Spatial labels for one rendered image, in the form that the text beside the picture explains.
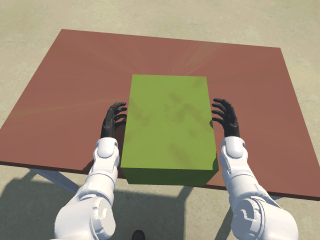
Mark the right robot hand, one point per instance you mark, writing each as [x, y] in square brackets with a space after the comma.
[229, 121]

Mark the left robot upper arm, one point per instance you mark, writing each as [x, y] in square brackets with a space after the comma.
[89, 219]

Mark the carton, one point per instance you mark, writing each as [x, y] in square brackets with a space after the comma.
[169, 135]

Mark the right robot upper arm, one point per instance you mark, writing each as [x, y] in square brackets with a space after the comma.
[254, 219]

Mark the left robot hand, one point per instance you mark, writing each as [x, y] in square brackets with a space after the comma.
[109, 124]

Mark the left robot forearm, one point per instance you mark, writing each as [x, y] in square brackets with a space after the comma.
[102, 177]

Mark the right robot forearm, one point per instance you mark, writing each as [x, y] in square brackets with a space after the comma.
[239, 180]

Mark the table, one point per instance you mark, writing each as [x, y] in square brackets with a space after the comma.
[57, 121]

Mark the robot left foot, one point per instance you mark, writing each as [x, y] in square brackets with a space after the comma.
[138, 235]

